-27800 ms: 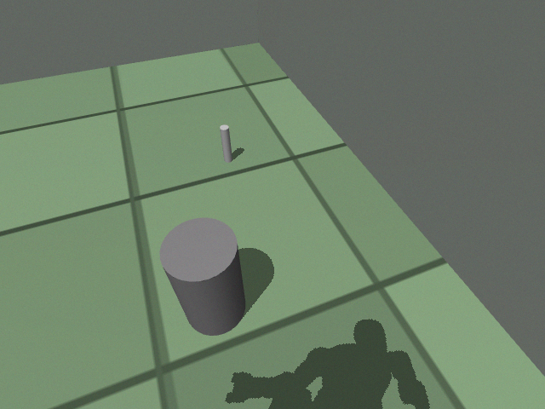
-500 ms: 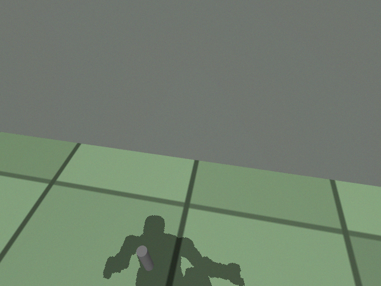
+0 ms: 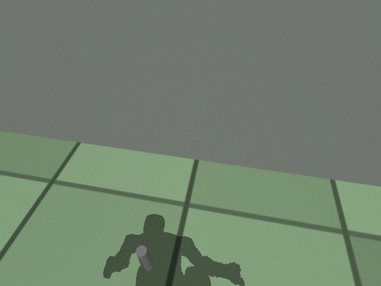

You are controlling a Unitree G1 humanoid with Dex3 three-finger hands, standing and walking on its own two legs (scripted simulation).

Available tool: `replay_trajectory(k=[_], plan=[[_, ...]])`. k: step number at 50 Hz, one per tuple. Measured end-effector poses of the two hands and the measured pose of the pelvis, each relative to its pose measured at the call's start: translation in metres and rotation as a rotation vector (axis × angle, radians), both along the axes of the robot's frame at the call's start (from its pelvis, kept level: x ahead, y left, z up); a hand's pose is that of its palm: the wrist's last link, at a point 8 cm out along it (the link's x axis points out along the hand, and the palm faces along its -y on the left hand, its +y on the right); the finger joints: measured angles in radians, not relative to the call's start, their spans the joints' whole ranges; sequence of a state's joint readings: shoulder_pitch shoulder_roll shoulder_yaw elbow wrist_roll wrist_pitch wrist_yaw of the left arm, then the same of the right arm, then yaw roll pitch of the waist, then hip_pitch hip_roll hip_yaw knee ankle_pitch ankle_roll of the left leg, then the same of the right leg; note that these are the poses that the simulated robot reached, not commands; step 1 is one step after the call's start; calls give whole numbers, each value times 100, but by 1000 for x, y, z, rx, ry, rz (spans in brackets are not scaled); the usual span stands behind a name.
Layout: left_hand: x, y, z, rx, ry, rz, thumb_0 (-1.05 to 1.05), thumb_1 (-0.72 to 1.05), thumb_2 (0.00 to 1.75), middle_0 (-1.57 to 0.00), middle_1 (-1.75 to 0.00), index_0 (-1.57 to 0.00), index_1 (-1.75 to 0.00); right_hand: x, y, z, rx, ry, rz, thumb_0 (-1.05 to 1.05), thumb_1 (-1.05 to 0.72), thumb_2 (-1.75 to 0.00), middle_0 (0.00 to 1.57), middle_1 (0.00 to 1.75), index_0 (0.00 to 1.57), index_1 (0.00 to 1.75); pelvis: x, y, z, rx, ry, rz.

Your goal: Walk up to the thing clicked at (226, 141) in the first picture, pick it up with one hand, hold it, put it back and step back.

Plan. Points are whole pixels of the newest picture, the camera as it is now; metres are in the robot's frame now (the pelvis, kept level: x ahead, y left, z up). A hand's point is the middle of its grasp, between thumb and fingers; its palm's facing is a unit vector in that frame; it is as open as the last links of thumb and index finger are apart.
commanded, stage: stand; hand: left
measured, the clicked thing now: (145, 258) +0.37 +0.24 -0.67
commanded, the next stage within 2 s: go down in 0.60 s
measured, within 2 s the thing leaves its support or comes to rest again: neither
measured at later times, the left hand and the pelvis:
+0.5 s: hand out of the picture +0.08 +0.26 -0.15, palm faces -0.02 -0.93 -0.36, open 7.4 cm; pelvis +0.00 +0.00 +0.00, yaw +0 degrees
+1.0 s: hand out of the picture +0.16 +0.26 -0.16, palm faces +0.05 -0.94 -0.34, open 12.4 cm; pelvis -0.01 +0.00 -0.02, yaw +0 degrees
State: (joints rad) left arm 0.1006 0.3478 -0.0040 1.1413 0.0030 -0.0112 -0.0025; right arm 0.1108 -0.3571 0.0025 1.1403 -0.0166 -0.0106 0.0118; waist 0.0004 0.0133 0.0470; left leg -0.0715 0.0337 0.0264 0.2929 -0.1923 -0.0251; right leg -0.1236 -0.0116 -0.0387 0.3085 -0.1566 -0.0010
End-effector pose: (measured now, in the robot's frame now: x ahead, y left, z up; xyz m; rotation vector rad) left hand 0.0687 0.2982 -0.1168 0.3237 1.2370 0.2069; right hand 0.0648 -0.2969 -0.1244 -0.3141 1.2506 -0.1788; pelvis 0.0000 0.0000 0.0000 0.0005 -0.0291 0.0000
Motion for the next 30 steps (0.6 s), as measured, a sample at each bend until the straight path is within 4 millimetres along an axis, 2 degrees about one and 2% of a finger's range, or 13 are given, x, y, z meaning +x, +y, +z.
replay_trajectory(k=[30], plan=[[4, 1, 1, 3, -7, 0, 1, 91, 90, -21, -30, -20, -30, 5, 1, 1, 1, -11, 2, 1, -91, -90, 21, 30, 20, 30, 3, 0, 0, 0, -2, -1]])
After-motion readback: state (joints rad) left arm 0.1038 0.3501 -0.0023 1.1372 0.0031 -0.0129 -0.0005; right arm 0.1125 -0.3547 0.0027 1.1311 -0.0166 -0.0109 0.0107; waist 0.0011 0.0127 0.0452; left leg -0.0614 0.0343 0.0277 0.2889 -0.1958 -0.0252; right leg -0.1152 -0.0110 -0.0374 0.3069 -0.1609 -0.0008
